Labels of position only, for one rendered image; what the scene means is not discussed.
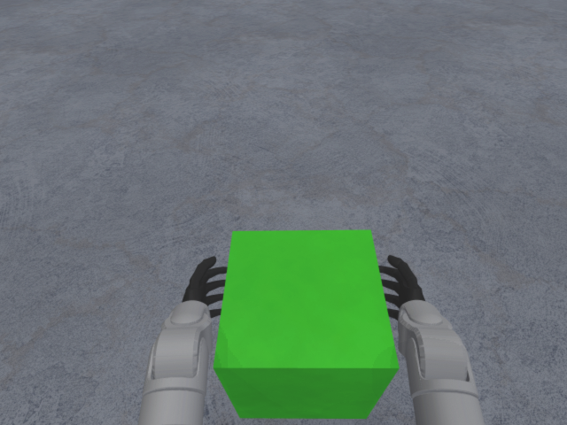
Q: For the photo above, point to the carton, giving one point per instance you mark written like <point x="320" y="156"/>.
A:
<point x="304" y="330"/>

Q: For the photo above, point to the robot left forearm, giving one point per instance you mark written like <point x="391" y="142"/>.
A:
<point x="176" y="375"/>

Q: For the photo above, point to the robot left hand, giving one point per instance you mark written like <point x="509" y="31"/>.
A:
<point x="198" y="288"/>

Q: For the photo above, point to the robot right hand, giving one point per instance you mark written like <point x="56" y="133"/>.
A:
<point x="406" y="285"/>

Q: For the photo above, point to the robot right forearm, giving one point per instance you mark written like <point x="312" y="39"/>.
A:
<point x="440" y="376"/>

